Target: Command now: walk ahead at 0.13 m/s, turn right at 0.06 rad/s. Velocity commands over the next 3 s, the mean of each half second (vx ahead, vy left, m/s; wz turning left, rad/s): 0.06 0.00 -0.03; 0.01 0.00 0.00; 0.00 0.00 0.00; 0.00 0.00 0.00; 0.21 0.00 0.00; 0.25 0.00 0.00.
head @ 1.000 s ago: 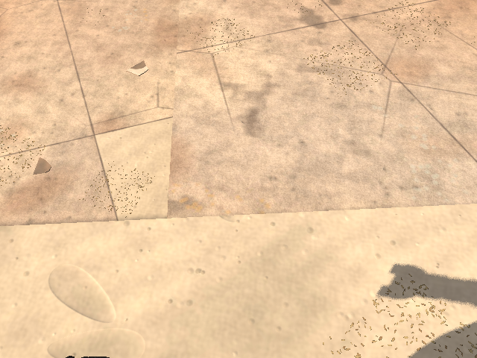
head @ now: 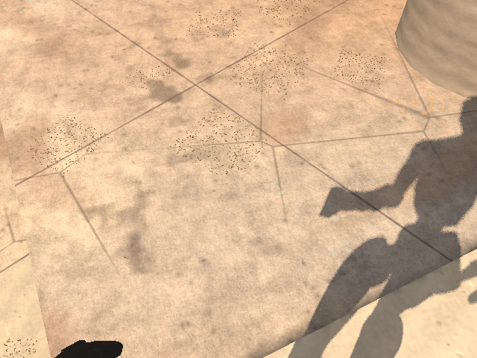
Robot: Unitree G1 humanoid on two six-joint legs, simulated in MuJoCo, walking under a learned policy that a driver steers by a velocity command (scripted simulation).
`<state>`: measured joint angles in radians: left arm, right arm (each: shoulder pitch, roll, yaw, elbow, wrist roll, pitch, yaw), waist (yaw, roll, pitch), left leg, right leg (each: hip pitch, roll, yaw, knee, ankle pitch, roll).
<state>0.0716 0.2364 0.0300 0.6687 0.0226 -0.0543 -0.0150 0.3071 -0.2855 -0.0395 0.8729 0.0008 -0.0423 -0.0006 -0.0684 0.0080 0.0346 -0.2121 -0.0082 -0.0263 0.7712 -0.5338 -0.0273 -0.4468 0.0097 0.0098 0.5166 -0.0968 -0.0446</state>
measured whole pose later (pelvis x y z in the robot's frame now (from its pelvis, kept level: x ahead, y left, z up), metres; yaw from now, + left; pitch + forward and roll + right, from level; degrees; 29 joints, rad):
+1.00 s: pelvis +0.08 +0.03 +0.01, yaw +0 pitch -2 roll +0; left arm 0.15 0.20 0.04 1.11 0.00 0.03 0.04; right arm 0.27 -0.19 -0.01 1.08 0.00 0.00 -0.04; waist 0.00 0.00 0.04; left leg -0.13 0.01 0.00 0.48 -0.31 -0.01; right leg -0.23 -0.01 0.02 0.49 -0.22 0.02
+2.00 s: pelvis +0.08 +0.03 +0.01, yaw -1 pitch -1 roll +0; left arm 0.24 0.17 0.01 1.15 -0.01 0.01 0.04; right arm 0.38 -0.15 0.00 1.10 0.00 0.00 -0.05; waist 0.00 0.00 0.04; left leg -0.15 0.00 0.01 0.48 -0.31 0.00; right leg -0.26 -0.02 0.03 0.50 -0.23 0.02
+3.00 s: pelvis +0.40 +0.06 -0.08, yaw +0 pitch +2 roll +0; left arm 0.29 0.21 0.01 0.98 -0.02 -0.01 0.05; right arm 0.17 -0.19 0.00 0.97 -0.03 -0.05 0.05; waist 0.02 -0.02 0.04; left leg -0.41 -0.05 0.02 0.51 -0.15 0.08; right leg -0.58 -0.05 0.04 1.53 -0.63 0.06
